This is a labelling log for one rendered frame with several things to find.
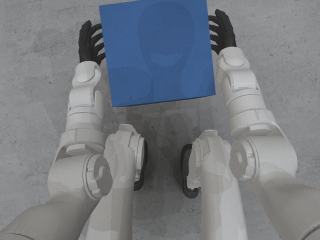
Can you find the robot foot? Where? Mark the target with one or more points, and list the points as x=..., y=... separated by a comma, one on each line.
x=138, y=184
x=184, y=165

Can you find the carton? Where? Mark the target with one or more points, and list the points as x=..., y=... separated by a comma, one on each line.
x=157, y=51

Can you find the robot left upper arm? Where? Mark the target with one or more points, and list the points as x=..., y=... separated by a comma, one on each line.
x=76, y=185

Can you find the left robot foot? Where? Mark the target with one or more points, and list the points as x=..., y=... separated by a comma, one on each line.
x=138, y=184

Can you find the robot right upper arm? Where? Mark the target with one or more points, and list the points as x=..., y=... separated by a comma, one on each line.
x=268, y=165

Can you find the right robot hand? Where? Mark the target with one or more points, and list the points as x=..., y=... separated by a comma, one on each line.
x=225, y=36

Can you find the right robot forearm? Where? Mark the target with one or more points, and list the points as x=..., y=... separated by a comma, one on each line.
x=248, y=115

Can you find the left robot hand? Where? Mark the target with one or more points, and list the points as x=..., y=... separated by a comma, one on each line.
x=87, y=49

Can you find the left robot forearm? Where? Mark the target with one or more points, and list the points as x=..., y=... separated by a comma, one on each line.
x=85, y=114

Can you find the right robot foot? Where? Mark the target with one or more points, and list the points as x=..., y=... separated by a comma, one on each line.
x=184, y=165

